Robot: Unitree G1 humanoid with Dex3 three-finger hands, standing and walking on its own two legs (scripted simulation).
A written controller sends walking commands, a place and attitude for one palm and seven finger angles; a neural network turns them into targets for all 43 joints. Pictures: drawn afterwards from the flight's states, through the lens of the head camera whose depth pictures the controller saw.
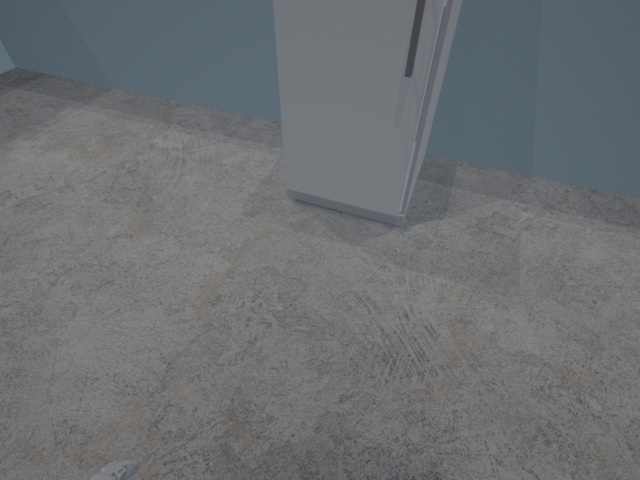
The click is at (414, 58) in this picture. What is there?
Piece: fridge door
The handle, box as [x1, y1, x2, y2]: [404, 0, 425, 77]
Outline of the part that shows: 425,0 417,0 404,76 410,77 412,73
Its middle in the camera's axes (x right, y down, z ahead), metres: +0.28 -0.62 +1.11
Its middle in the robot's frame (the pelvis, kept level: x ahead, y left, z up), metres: +1.27 -0.20 +0.10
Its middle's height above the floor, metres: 0.87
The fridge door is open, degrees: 0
